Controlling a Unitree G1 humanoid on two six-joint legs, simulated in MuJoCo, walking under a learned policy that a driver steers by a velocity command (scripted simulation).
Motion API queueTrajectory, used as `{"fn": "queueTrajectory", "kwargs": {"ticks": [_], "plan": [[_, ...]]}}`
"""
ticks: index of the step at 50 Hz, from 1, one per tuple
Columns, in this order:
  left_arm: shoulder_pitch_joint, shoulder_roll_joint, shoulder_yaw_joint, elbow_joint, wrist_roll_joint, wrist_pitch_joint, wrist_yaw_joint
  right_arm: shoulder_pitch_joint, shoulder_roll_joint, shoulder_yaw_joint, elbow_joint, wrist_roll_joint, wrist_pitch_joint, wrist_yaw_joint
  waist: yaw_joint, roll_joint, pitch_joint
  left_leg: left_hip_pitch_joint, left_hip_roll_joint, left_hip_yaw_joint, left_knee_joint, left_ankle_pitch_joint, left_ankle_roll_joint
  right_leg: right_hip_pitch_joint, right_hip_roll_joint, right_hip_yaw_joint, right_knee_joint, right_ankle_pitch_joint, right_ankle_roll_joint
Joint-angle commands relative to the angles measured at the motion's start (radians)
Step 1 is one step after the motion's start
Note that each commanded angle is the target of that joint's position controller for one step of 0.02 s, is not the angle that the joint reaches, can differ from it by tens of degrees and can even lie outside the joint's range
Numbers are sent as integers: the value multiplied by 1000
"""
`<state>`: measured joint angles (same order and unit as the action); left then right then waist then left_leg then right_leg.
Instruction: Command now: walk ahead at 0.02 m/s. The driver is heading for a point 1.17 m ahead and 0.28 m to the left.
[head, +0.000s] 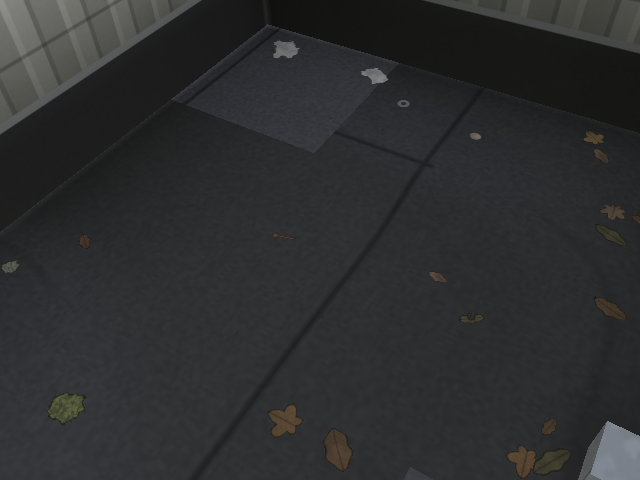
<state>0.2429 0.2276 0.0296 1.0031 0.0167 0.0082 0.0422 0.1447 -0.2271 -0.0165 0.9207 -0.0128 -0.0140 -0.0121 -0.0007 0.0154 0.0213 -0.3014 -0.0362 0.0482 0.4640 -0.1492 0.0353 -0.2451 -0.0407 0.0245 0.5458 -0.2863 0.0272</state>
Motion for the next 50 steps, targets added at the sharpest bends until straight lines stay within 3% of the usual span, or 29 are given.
{"fn": "queueTrajectory", "kwargs": {"ticks": [1, 6, 14, 38, 39, 41, 43, 46, 47, 49, 50], "plan": [[-8, 105, 18, -19, -3, -34, -1, -3, -109, -26, -32, 1, -8, -12, -19, -116, 26, 90, 63, -77, -67, -118, 12, -107, -33, 52, -201, -93, -37], [37, 107, 16, 9, -13, -45, -2, 0, -99, -24, 3, 8, -11, -7, 2, -47, -28, 101, 67, -71, -39, 67, 21, -1, -20, 29, -144, 124, -40], [46, 97, 12, 31, -15, -31, -3, 10, -106, -26, 53, 15, 5, -14, 4, -16, -39, 140, 70, -70, -11, 190, 19, 37, -7, 9, -132, 236, -42], [79, 61, 3, 79, -11, -23, 6, 1, -94, -31, 144, 16, 20, -26, -3, -17, 13, 135, 69, -80, -39, 84, 12, 15, 12, -19, -167, 105, -34], [105, 51, 1, 92, -13, -22, 7, 19, -84, -29, 156, 16, 21, -26, -1, -16, -8, 141, 57, -69, -42, -40, 14, 22, 22, -31, -170, -3, -38], [103, 72, 9, 84, -23, -21, 12, 34, -104, -39, 162, 27, 22, -28, -4, -25, 44, 69, 34, -59, -26, -418, 33, -35, 32, -28, -150, -293, -74], [111, 74, 12, 66, -30, -34, 14, 23, -101, -40, 149, 30, 4, -25, 4, -16, 121, -17, 57, -100, -31, -567, 56, -101, 6, 16, -149, -438, -111], [166, 80, 18, 68, -40, -71, 3, 26, -81, -41, 135, 40, -42, -9, 17, -54, 126, -73, 69, -111, 35, -488, 64, -64, -59, 118, -174, -439, -162], [199, 95, 24, 73, -43, -79, -1, 5, -68, -38, 124, 41, -55, -1, 32, -86, 124, -123, 52, -84, 86, -438, 55, -13, -96, 182, -213, -456, -189], [236, 145, 41, 79, -48, -91, -9, -45, -34, -31, 94, 46, -80, 13, 39, -189, 140, -224, 18, 7, 232, -273, 42, 84, -232, 380, -332, -459, -258], [225, 148, 43, 70, -49, -94, -11, -48, -34, -30, 88, 45, -89, 17, 30, -190, 155, -229, 32, -2, 246, -264, 56, 78, -268, 423, -340, -398, -274]]}}
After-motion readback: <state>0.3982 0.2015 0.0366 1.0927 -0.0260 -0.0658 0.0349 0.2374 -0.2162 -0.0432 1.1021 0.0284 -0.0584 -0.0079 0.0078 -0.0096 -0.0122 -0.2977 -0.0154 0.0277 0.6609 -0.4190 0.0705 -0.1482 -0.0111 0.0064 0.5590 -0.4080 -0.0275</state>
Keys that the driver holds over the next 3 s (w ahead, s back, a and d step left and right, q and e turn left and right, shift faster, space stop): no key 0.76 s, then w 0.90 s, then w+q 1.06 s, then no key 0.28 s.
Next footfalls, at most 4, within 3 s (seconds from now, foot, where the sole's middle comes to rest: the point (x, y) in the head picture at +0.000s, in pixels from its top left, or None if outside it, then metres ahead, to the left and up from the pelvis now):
1.52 right None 0.50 -0.12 -0.77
2.10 left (279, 366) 0.79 0.15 -0.77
2.58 right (316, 255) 1.13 0.07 -0.77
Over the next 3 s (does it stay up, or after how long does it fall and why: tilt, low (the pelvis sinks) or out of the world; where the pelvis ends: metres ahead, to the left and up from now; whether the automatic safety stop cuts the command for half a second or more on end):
stays up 1.08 0.18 0.00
